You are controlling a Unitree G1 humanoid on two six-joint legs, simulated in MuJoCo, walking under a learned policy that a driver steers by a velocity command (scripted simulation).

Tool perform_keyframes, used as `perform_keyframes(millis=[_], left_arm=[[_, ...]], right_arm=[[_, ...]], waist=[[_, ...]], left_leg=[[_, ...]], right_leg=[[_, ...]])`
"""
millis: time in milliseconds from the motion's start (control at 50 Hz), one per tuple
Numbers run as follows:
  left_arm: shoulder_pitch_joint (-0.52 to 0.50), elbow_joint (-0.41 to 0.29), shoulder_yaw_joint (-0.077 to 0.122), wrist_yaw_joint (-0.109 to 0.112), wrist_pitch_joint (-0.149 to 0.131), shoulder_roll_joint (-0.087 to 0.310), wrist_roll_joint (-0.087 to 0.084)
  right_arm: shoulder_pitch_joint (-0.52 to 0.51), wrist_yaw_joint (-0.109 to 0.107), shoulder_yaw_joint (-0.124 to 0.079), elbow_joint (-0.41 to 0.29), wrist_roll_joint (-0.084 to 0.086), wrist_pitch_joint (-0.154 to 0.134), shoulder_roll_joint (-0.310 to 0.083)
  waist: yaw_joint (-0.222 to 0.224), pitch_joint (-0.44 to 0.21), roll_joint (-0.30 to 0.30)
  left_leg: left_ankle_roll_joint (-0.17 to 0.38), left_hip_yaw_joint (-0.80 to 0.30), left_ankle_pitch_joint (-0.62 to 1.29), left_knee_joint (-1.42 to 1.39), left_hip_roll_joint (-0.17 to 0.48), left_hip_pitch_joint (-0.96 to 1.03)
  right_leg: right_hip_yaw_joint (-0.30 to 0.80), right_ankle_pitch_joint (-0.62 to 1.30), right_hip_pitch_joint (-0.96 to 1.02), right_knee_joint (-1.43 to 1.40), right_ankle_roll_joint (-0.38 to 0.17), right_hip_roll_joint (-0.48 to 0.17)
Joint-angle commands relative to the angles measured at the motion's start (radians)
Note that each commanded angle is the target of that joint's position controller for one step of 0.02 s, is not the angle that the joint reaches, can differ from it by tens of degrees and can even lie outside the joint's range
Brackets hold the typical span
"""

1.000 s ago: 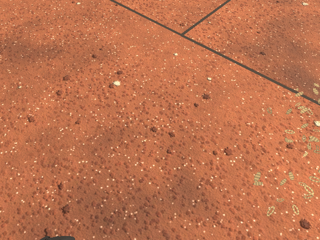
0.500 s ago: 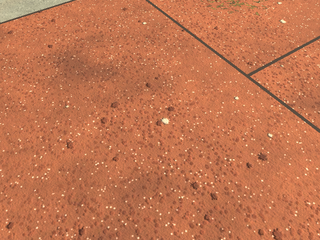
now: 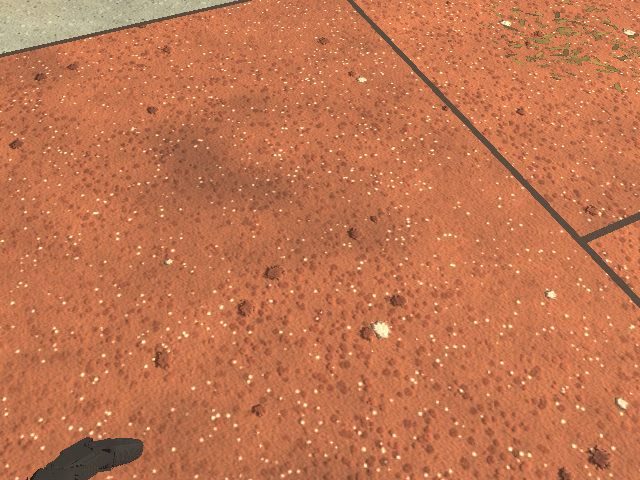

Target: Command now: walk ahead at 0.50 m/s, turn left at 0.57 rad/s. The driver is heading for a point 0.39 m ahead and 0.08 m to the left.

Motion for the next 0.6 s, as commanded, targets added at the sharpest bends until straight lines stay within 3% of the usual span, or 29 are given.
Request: perform_keyframes(millis=[20,60,80,100,120,140,160,180,200,240,320,400,440,480,520,540,560,580,600], left_arm=[[-0.059,-0.081,0.033,-0.008,-0.025,0.116,-0.008],[0.040,-0.056,0.047,-0.006,-0.036,0.138,-0.007],[0.146,-0.037,0.062,0.000,-0.041,0.170,0.007],[0.299,-0.023,0.076,0.007,-0.039,0.228,0.015],[0.355,0.018,0.092,-0.001,-0.022,0.291,0.017],[0.309,-0.012,0.068,-0.005,-0.019,0.181,-0.003],[0.267,-0.021,0.054,0.000,-0.013,0.127,-0.004],[0.221,-0.026,0.046,0.000,-0.007,0.115,0.008],[0.194,-0.018,0.040,0.001,-0.004,0.094,0.012],[0.183,-0.005,0.037,0.005,-0.009,0.083,0.014],[0.201,0.024,0.054,0.007,-0.016,0.126,0.006],[0.188,0.042,0.055,0.015,0.005,0.150,0.001],[0.229,0.064,0.056,0.018,0.016,0.164,-0.009],[0.245,0.081,0.060,0.018,0.025,0.183,-0.024],[0.223,0.087,0.066,0.022,0.033,0.202,-0.039],[0.220,0.092,0.061,0.023,0.035,0.188,-0.039],[0.257,0.088,0.047,0.022,0.031,0.151,-0.015],[0.337,0.064,0.010,0.009,0.023,0.060,0.034],[0.423,0.106,-0.006,-0.006,0.027,0.061,0.015]], right_arm=[[0.019,-0.010,-0.042,-0.048,0.001,-0.002,-0.155],[-0.001,-0.011,-0.038,-0.058,-0.003,0.004,-0.140],[-0.006,-0.007,-0.022,-0.070,-0.009,0.001,-0.099],[0.018,-0.006,0.000,-0.090,-0.027,-0.001,-0.040],[0.153,-0.004,0.009,-0.123,0.012,-0.012,-0.016],[0.126,-0.008,-0.011,-0.089,0.020,-0.010,-0.129],[0.017,-0.006,-0.024,-0.103,0.011,-0.005,-0.172],[-0.028,-0.008,-0.025,-0.110,0.002,0.000,-0.158],[-0.058,-0.004,-0.027,-0.122,-0.006,0.001,-0.144],[-0.047,0.007,-0.025,-0.130,0.007,0.010,-0.103],[-0.106,0.013,-0.014,-0.172,0.001,0.022,-0.063],[-0.192,0.029,0.005,-0.196,-0.015,0.004,-0.025],[-0.242,0.043,0.007,-0.209,-0.015,-0.002,-0.021],[-0.259,0.053,0.001,-0.223,-0.015,-0.003,-0.040],[-0.188,0.053,-0.018,-0.208,-0.027,-0.004,-0.081],[-0.096,0.047,-0.036,-0.177,-0.032,-0.005,-0.115],[-0.027,0.031,-0.055,-0.162,-0.039,0.000,-0.184],[0.005,0.013,-0.050,-0.173,-0.068,0.008,-0.242],[-0.012,0.018,-0.013,-0.182,-0.060,0.007,-0.164]], waist=[[0.028,-0.025,0.136],[0.086,-0.053,0.157],[0.138,-0.137,0.134],[0.185,-0.280,-0.004],[0.110,-0.351,-0.365],[0.137,-0.254,-0.201],[0.162,-0.140,-0.106],[0.144,-0.084,-0.039],[0.129,-0.038,-0.038],[0.103,-0.023,-0.082],[0.103,-0.004,-0.045],[0.114,0.007,-0.033],[0.136,-0.012,-0.039],[0.127,-0.023,-0.054],[0.068,-0.063,-0.067],[0.018,-0.114,-0.042],[-0.002,-0.182,0.034],[0.041,-0.318,0.275],[0.056,-0.527,0.251]], left_leg=[[0.121,-0.224,0.171,-0.025,0.245,-0.050],[0.095,-0.246,0.212,0.068,0.226,-0.041],[0.064,-0.205,0.229,0.216,0.175,-0.087],[0.021,-0.100,0.019,0.506,0.094,-0.223],[-0.027,-0.006,-0.338,0.794,0.006,-0.572],[-0.041,-0.039,-0.280,0.907,0.090,-0.671],[-0.046,-0.011,-0.183,0.922,0.121,-0.689],[-0.053,0.013,-0.113,0.902,0.155,-0.649],[-0.056,0.015,-0.069,0.856,0.180,-0.632],[-0.058,0.036,-0.030,0.807,0.215,-0.569],[-0.079,0.055,0.063,0.685,0.235,-0.627],[-0.079,0.133,0.251,0.393,0.187,-0.489],[-0.071,0.165,0.312,0.295,0.157,-0.424],[-0.047,0.162,0.281,0.227,0.140,-0.391],[-0.007,0.177,0.260,0.146,0.105,-0.279],[0.020,0.189,0.347,0.078,0.080,-0.134],[0.054,0.113,0.693,0.091,0.156,0.061],[0.223,-0.212,1.216,0.206,0.438,0.407],[0.346,-0.371,1.220,0.179,0.557,0.443]], right_leg=[[-0.013,-0.034,0.150,-0.051,-0.022,0.036],[-0.035,-0.089,0.278,-0.097,-0.061,0.039],[0.001,-0.104,0.461,-0.091,-0.102,-0.018],[0.184,-0.163,0.719,-0.080,-0.158,-0.197],[0.673,-0.430,0.953,-0.199,-0.312,-0.388],[0.669,-0.615,0.888,-0.239,-0.285,-0.368],[0.490,-0.557,0.771,-0.244,-0.240,-0.324],[0.365,-0.412,0.657,-0.259,-0.220,-0.280],[0.279,-0.307,0.581,-0.279,-0.219,-0.247],[0.154,-0.213,0.505,-0.325,-0.214,-0.209],[0.019,-0.057,0.511,-0.376,-0.250,-0.226],[-0.165,0.297,0.467,-0.332,-0.224,-0.164],[-0.187,0.336,0.497,-0.305,-0.213,-0.167],[-0.177,0.362,0.553,-0.256,-0.201,-0.191],[-0.180,0.459,0.584,-0.139,-0.173,-0.190],[-0.204,0.456,0.560,-0.014,-0.144,-0.156],[-0.239,0.267,0.445,0.167,-0.091,-0.098],[-0.235,-0.548,0.115,0.537,-0.021,0.021],[-0.027,-0.798,0.110,0.684,-0.004,0.018]])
